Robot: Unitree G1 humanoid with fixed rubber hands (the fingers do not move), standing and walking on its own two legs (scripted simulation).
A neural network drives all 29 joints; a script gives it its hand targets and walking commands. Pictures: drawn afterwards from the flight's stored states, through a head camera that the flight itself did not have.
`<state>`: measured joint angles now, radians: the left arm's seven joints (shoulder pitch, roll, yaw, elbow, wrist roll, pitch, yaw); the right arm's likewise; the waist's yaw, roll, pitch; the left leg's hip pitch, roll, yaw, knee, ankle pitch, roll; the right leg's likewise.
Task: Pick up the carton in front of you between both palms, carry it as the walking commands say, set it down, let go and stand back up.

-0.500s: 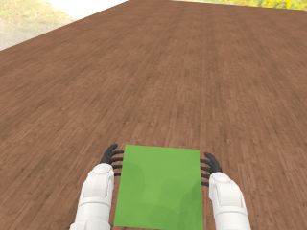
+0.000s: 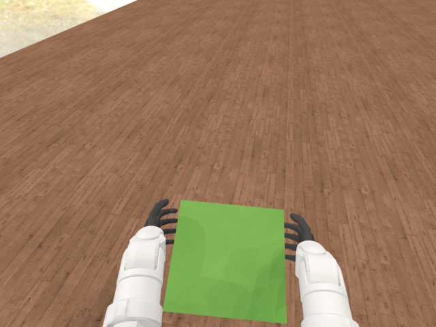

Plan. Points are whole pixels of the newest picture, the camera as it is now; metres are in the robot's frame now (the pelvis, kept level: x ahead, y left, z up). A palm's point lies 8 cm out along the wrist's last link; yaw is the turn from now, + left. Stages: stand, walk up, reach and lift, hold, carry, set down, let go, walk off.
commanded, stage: set down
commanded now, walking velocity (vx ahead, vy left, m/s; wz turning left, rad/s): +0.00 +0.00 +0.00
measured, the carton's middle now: (225, 264) +0.31 +0.00 -0.09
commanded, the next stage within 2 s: none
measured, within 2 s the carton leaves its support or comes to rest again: neither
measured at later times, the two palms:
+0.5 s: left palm (177, 269) +0.33 +0.12 -0.16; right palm (289, 277) +0.34 -0.17 -0.18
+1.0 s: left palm (184, 280) +0.37 +0.12 -0.31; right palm (278, 283) +0.39 -0.17 -0.33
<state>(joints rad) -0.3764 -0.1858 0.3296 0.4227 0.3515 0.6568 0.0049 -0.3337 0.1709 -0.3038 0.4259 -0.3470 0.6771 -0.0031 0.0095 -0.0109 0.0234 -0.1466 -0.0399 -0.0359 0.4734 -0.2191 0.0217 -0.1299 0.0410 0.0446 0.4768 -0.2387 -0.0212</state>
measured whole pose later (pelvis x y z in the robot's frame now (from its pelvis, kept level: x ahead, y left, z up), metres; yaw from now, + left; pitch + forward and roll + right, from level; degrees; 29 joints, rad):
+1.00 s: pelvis -0.07 -0.01 -0.23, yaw +1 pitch +43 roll +1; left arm -0.83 -0.18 0.49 0.59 0.20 0.19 0.23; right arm -0.92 -0.06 -0.31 0.82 -0.19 0.24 -0.09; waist 0.00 0.01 -0.18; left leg -1.87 -0.12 -0.07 1.59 -0.47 -0.05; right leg -1.87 0.11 0.04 1.62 -0.50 -0.01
